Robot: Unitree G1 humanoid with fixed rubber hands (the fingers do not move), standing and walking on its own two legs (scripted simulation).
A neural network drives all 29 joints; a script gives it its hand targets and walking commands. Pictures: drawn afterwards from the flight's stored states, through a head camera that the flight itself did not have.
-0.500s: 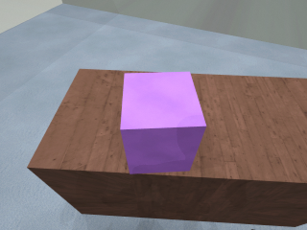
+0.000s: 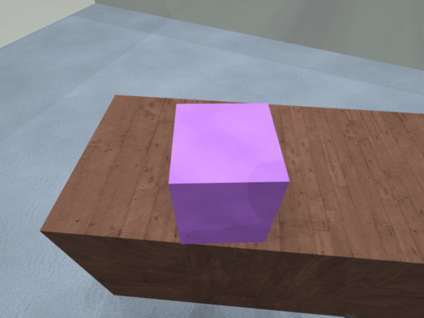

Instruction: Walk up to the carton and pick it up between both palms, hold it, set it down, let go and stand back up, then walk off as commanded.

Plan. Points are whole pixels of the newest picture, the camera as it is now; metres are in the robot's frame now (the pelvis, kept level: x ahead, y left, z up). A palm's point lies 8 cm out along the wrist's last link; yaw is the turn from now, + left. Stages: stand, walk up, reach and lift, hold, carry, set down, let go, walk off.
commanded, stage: walk up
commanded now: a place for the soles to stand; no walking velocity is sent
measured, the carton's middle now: (222, 176) +0.42 -0.02 +0.00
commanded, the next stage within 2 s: reach and lift in 0.06 s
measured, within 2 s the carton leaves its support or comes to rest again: neither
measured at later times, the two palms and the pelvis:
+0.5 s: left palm (96, 302) +0.18 +0.23 -0.09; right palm out of the picture +0.14 -0.29 -0.08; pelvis +0.01 -0.02 +0.00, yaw -6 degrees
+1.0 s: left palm (97, 291) +0.20 +0.22 -0.05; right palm (349, 307) +0.17 -0.24 -0.06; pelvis +0.03 -0.02 +0.02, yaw -6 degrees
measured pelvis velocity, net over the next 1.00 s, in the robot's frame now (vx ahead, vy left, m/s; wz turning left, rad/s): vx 0.03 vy -0.02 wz -0.11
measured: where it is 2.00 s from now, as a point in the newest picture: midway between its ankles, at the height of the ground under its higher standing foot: outside the picture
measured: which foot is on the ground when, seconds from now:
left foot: down 0.00-1.00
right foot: down 0.00-1.00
